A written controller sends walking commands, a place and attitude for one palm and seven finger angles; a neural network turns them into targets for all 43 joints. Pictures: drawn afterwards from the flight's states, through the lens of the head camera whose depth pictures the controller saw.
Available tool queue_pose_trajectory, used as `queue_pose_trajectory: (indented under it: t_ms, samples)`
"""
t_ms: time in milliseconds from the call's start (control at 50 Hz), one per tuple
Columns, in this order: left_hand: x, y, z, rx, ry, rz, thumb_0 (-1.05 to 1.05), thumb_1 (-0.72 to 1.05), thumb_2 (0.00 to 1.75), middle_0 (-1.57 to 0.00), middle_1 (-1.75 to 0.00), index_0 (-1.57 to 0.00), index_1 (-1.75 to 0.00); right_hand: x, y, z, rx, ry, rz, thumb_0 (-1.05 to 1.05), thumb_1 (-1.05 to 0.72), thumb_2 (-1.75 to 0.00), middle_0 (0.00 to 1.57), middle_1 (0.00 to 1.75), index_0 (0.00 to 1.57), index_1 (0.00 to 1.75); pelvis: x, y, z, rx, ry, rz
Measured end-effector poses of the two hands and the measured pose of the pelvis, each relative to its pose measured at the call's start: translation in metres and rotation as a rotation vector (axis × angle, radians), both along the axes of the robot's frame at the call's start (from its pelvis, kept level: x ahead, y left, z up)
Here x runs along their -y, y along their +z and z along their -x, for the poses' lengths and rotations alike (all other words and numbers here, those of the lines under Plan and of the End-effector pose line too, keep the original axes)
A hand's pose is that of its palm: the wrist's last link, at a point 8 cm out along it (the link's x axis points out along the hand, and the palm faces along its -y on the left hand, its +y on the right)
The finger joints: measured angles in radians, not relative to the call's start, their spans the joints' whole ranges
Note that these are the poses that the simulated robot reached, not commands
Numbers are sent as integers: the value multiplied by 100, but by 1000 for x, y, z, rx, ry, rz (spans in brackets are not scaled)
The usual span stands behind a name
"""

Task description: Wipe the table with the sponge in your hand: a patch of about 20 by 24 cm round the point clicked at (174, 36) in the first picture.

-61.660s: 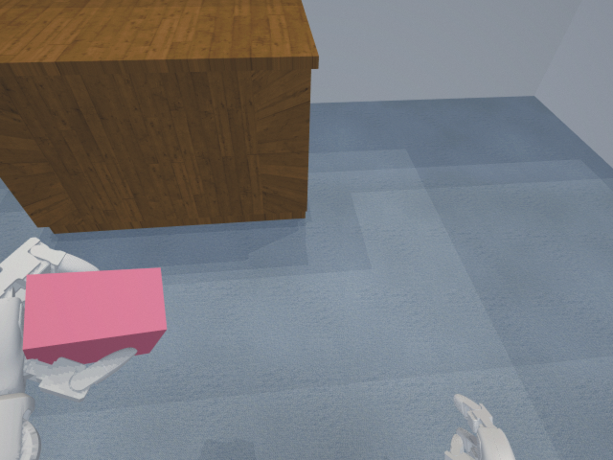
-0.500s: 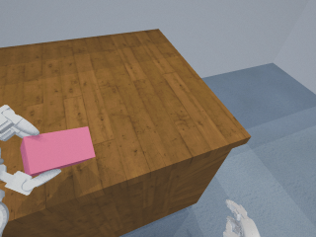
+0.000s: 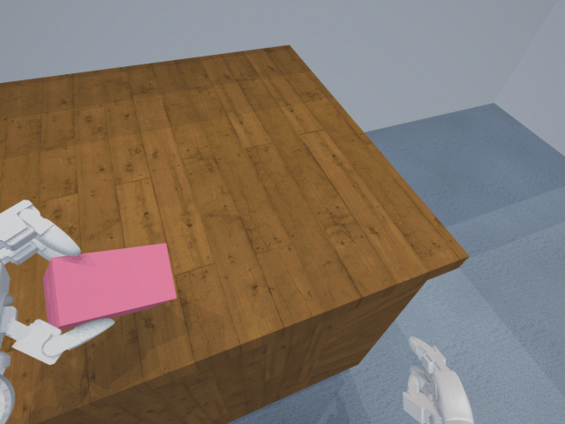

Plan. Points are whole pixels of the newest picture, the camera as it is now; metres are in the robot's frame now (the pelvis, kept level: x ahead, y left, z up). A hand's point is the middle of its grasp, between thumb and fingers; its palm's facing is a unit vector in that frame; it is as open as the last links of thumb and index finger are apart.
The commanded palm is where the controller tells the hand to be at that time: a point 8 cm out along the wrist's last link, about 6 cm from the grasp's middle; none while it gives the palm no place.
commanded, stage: come to a stop and stand still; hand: left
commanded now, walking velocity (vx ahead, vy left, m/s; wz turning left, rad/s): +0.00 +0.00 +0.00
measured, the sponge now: (124, 284) +0.24 +0.21 +0.11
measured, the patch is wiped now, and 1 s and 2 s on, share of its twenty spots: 0.90 0.90 0.90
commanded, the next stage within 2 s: look again from close up in 0.04 s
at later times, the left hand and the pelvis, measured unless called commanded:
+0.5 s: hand (65, 299) +0.20 +0.24 +0.15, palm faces +0.38 -0.84 -0.38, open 10.1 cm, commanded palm +0.15 +0.27 +0.17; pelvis -0.01 -0.01 +0.00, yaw +0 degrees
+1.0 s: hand (94, 300) +0.21 +0.23 +0.12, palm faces +0.25 -0.87 -0.42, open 10.0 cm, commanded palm +0.16 +0.26 +0.17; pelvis -0.01 -0.01 +0.00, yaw -1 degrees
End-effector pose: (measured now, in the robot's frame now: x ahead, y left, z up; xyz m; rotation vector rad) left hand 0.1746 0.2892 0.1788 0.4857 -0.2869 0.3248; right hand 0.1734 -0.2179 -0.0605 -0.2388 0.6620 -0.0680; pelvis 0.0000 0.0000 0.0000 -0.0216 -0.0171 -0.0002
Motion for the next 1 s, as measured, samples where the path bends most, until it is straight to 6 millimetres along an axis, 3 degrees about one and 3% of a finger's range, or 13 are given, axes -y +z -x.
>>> queue_pose_trajectory:
  t_ms: [140,360,600,640,700,740,780,820,900,1000]
  samples:
    - [-3,-22,4,-78,54,72,0,-60,98,-82,-146,-83,-146,-2,-5,8,-29,0,-4,1,-90,-90,20,30,20,30,2,1,3,6,4,-1]
    - [9,-3,11,-1,13,32,0,-60,97,-82,-146,-83,-146,8,-2,19,-11,-20,-1,1,-90,-90,20,30,20,30,7,1,11,13,3,0]
    - [13,-22,13,-74,35,84,0,-60,97,-82,-146,-83,-146,22,-4,32,-37,-39,23,1,-90,-90,20,30,20,30,11,2,15,9,1,1]
    - [13,-13,9,-53,14,6,0,-61,97,-83,-146,-83,-146,22,-4,32,-37,-18,37,1,-90,-90,20,30,20,29,13,1,17,5,5,4]
    - [-12,25,-7,98,41,-150,0,-61,97,-84,-145,-84,-146,20,-13,34,-77,36,41,1,-90,-90,20,30,20,29,18,-3,26,3,12,0]
    - [-23,41,-13,169,80,-146,-1,-61,96,-84,-146,-84,-146,19,-16,35,-81,36,15,1,-90,-90,20,30,20,29,18,-4,29,0,0,-2]
    - [-20,43,-14,178,81,-110,-1,-60,96,-83,-146,-84,-146,18,-17,37,-60,7,-28,1,-90,-90,20,30,20,30,14,-4,27,-3,-21,-4]
    - [-4,34,-12,124,30,-77,-1,-59,95,-83,-147,-83,-147,17,-17,39,-37,-25,-62,1,-90,-90,20,30,20,30,9,-3,22,-5,-34,-6]
    - [28,-3,-5,-58,-88,-16,-1,-59,94,-83,-148,-84,-148,15,-21,44,-41,-79,-86,1,-90,-90,20,30,20,30,4,-2,13,-2,-44,-11]
    - [18,-37,-3,-162,-62,47,0,-61,94,-85,-147,-85,-147,13,-18,43,-88,-63,-38,1,-90,-90,20,30,20,29,12,-2,10,-3,-26,-13]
